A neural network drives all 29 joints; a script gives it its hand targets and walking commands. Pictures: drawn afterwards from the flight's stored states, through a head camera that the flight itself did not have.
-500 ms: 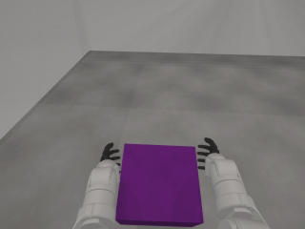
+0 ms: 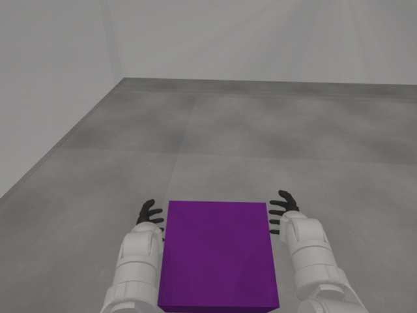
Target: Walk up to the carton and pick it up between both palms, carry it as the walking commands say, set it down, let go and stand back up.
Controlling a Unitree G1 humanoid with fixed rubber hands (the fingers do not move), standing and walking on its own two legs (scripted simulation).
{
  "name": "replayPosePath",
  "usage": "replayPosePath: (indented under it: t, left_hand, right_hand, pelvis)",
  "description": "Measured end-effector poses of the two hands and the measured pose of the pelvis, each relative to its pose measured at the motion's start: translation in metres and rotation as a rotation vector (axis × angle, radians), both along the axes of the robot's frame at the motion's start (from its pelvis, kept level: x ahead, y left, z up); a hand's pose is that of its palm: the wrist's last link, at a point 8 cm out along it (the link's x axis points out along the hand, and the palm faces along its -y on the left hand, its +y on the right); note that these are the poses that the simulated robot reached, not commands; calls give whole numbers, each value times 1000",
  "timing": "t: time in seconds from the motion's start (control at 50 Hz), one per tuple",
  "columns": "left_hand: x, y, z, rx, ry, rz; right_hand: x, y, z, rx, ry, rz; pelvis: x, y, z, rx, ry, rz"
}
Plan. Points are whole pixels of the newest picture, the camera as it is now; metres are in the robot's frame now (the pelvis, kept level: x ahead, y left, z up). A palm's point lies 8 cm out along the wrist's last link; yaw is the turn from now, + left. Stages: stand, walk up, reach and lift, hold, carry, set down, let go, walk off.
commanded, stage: hold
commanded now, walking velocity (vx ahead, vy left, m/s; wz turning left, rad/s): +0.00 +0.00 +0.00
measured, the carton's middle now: (216, 256) +0.30 +0.01 -0.06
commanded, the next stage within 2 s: carry in 0.72 s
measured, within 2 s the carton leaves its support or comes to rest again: neither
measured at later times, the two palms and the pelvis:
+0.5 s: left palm (145, 234) +0.29 +0.15 +0.04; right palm (291, 225) +0.30 -0.15 +0.05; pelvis +0.00 +0.00 +0.00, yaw +0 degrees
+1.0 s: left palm (141, 225) +0.29 +0.16 +0.07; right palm (290, 216) +0.30 -0.14 +0.08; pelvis -0.01 +0.01 -0.01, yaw +0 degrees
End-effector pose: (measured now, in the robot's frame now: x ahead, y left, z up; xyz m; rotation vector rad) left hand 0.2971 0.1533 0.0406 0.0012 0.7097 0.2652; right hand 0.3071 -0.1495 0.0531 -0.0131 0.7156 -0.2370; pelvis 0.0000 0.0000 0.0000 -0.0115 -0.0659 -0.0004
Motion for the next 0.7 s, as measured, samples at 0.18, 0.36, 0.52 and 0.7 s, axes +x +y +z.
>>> replayPosePath:
  t: [0.18, 0.36, 0.52, 0.7]
  left_hand:
    - [1, 0, 0, 0, 0, 0]
    - [-1, 0, 0, 0, 3, 2]
    - [-4, 0, 0, -1, 4, 3]
    - [-4, 0, 0, -1, 3, 3]
  right_hand:
    - [1, 0, 0, 0, -3, 0]
    - [-3, 0, -3, 4, 1, -2]
    - [-6, 0, -3, 6, 4, -2]
    - [-5, 0, -3, 6, 3, -2]
  pelvis:
    - [1, 0, 0, 0, 1, 0]
    - [1, 0, 0, 0, 1, 0]
    - [0, 0, 0, 1, -1, 0]
    - [0, 0, 0, 0, 0, 0]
